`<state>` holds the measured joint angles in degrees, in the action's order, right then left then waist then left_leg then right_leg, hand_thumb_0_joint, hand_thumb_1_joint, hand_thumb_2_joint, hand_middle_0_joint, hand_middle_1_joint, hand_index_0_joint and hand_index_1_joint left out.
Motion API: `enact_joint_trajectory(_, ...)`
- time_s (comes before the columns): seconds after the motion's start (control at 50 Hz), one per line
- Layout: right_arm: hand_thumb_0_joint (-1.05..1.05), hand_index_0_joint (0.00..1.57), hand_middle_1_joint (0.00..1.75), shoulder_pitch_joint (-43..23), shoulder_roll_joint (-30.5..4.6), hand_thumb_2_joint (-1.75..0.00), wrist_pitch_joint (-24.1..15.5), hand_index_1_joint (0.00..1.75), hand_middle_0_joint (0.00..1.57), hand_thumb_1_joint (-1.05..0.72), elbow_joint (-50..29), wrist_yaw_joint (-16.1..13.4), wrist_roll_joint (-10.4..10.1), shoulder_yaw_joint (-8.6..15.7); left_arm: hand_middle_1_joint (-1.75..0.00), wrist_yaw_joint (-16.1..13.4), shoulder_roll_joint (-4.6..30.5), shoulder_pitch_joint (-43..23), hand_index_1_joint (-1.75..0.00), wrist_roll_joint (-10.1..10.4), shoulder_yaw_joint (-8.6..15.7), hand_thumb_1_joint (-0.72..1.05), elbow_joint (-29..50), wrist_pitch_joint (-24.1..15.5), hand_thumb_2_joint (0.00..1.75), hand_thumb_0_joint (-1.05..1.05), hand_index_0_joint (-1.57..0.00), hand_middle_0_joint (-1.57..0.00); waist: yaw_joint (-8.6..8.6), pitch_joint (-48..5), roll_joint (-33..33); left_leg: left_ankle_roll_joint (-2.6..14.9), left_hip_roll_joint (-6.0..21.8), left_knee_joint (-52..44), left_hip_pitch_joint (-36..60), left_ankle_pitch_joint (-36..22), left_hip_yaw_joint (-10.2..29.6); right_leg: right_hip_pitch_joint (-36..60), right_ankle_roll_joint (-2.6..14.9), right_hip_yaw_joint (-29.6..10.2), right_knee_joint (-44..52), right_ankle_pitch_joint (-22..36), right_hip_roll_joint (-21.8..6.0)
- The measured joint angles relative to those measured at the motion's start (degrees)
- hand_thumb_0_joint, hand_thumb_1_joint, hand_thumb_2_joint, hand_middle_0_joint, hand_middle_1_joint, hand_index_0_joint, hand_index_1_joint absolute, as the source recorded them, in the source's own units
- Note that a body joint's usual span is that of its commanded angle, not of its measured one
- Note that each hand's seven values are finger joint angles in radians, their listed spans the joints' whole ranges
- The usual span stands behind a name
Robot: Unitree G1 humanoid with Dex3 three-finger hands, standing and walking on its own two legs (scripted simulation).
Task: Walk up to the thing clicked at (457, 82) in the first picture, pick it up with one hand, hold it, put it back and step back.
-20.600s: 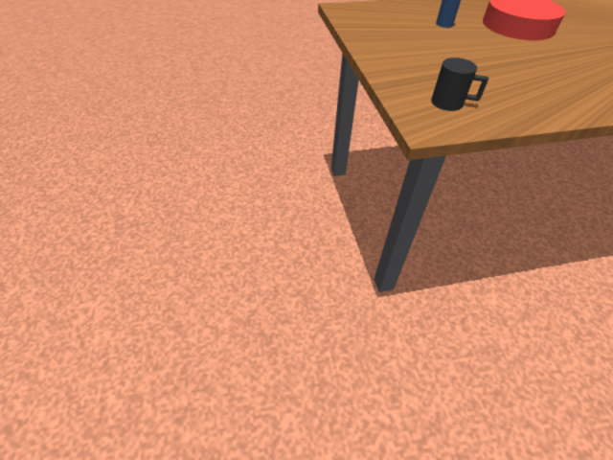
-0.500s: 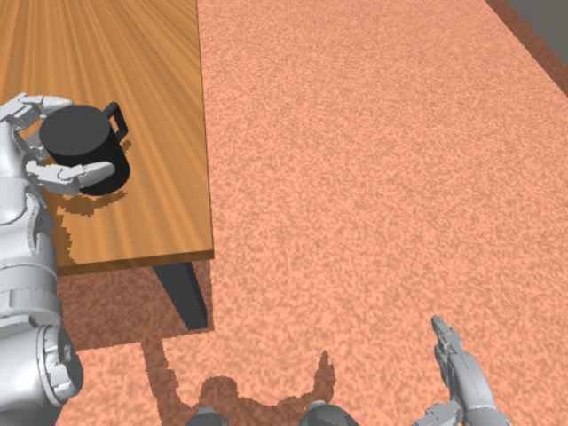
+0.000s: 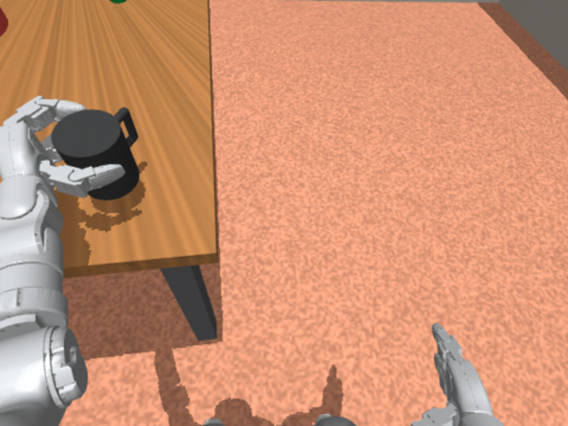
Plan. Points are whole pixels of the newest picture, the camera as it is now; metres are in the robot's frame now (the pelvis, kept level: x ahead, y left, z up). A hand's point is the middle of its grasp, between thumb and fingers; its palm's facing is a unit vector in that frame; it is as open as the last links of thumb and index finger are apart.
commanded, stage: settle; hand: left
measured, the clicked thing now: (107, 148) +0.48 +0.21 +0.11
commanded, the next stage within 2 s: lift in 0.28 s
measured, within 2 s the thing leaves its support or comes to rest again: neither
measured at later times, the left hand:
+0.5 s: hand (69, 140) +0.45 +0.24 +0.16, palm faces +0.26 -0.97 -0.02, open 11.2 cm
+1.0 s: hand (54, 115) +0.41 +0.21 +0.23, palm faces +0.25 -0.97 -0.01, open 11.2 cm
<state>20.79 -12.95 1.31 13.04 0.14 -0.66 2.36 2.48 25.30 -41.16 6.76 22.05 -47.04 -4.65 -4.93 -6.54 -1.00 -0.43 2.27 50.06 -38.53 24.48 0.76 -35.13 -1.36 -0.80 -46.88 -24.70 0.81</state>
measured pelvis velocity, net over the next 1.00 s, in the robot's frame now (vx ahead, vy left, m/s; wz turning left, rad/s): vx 0.00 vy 0.00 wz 0.01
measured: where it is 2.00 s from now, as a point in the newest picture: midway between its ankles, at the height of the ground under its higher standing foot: outside the picture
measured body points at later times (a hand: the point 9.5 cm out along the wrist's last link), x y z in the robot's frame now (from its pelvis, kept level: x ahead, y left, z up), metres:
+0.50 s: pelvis -0.02 +0.00 +0.01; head +0.03 +0.01 +0.46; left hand +0.43 +0.29 +0.16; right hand +0.13 -0.26 -0.05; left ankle +0.00 +0.12 -0.70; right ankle -0.02 -0.14 -0.70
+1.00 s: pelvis +0.00 +0.00 +0.02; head -0.01 -0.01 +0.47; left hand +0.39 +0.26 +0.23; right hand +0.16 -0.25 -0.04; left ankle +0.00 +0.12 -0.70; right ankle -0.02 -0.14 -0.70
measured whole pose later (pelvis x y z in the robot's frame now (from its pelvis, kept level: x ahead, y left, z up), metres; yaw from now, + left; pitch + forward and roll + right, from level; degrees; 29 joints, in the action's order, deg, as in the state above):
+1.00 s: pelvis +0.00 +0.00 +0.02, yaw +1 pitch +5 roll -1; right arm 20.0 -12.8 -6.4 22.9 -3.1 -2.3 3.8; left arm -0.9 18.9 -34.8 8.9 17.2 -24.2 13.0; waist -0.9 -6.2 -2.9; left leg -0.4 1.4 41.0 -25.0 20.7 0.5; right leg -21.9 -1.4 -0.8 -38.7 -21.4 -0.2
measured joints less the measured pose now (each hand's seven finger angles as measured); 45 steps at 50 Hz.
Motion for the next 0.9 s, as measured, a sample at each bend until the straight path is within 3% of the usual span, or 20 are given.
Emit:
enact_joint_trajectory(0.56, -0.01, 0.06, 0.05, -1.8, -0.1, -0.05, -4.2, 0.05, 0.06, 0.53, 7.0, -2.5, -0.7, 0.4, -1.12, -1.3, -0.2, -2.6, -1.17, 0.6, -2.3, -0.61, -1.4, 2.7, 0.80, -0.06, -0.79, -0.71, 0.74, 0.9, -0.1, 0.19, -0.2, -4.0, 4.1, -2.9, -0.4, 4.0, -0.19, -0.3, 3.9, 2.9, -0.3)
enact_joint_trajectory(0.72, -0.01, 0.06, 0.05, -1.5, -0.1, -0.05, -4.9, 0.05, 0.06, 0.53, 7.9, -3.0, -1.1, 1.0, -1.12, -2.6, -2.3, -0.1, -1.17, 0.8, -3.1, -0.61, 4.3, 5.6, 0.80, -0.06, -0.79, -0.72, 1.52, 0.2, -0.7, 0.23, -0.3, -5.1, 6.6, -2.8, -0.5, 6.5, -0.26, -0.4, 5.2, 2.9, -0.3)
enact_joint_trajectory(0.9, -0.01, 0.06, 0.05, -1.0, 0.1, -0.05, -6.6, 0.05, 0.06, 0.53, 8.7, -3.2, -1.4, 1.3, -1.13, -3.5, -4.9, 4.0, -1.17, 1.3, -4.6, -0.61, 15.7, 12.3, 0.81, -0.05, -0.78, -0.71, 3.08, 0.2, -1.6, 0.11, -0.5, -7.3, 11.0, -3.1, -0.4, 10.9, -0.15, -0.2, 7.1, 3.1, -0.6)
